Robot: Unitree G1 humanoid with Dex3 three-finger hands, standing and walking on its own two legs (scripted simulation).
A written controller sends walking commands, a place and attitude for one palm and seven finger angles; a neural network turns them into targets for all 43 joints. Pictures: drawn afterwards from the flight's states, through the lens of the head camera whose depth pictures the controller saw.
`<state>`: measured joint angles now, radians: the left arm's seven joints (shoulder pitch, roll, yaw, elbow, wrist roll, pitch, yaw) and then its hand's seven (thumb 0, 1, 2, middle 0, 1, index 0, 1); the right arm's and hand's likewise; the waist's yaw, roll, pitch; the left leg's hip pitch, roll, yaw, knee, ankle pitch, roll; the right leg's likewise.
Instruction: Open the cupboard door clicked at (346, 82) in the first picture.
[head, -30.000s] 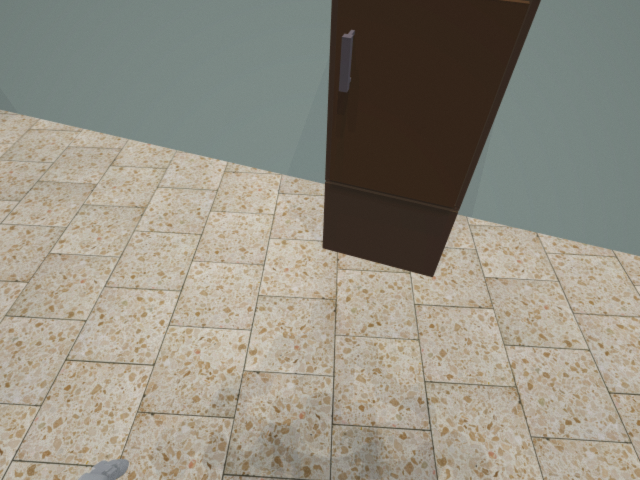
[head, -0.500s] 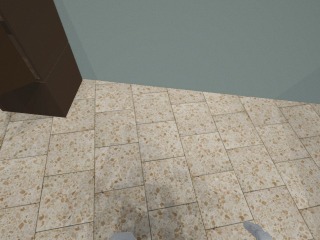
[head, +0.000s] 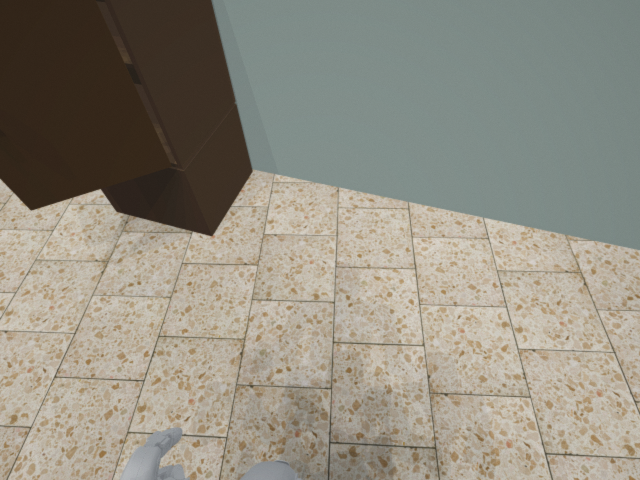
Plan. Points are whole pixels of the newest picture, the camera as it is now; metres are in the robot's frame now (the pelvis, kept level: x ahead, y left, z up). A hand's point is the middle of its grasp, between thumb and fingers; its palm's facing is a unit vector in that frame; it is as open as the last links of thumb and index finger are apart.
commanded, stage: turn to face it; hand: left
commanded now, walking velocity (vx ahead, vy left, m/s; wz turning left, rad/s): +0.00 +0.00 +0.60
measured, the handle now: out of the picture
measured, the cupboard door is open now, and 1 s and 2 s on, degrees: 43 43 43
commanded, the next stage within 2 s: take the last steps up to it in 0.58 s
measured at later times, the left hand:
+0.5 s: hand out of the picture -0.03 +0.25 -0.18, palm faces +0.34 -0.91 -0.23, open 7.4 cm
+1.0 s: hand out of the picture -0.01 +0.20 -0.15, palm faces +0.45 -0.86 -0.22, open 7.4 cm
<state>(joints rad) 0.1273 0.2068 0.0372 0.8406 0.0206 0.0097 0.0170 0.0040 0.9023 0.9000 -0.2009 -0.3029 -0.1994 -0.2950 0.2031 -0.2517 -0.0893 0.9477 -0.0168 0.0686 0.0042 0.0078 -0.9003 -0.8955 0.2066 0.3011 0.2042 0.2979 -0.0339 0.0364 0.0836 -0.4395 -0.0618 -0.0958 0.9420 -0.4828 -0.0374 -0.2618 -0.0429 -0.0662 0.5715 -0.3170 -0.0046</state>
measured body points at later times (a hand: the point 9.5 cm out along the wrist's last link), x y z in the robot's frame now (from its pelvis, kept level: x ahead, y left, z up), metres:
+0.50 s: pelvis +0.01 +0.04 +0.00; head +0.04 +0.08 +0.45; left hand -0.05 +0.30 -0.16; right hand +0.20 -0.17 -0.12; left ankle -0.01 +0.12 -0.73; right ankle +0.01 -0.13 -0.66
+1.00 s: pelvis +0.04 +0.02 +0.01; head +0.07 +0.01 +0.46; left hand -0.03 +0.24 -0.13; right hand +0.17 -0.20 -0.15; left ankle +0.00 +0.15 -0.64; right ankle +0.04 -0.10 -0.73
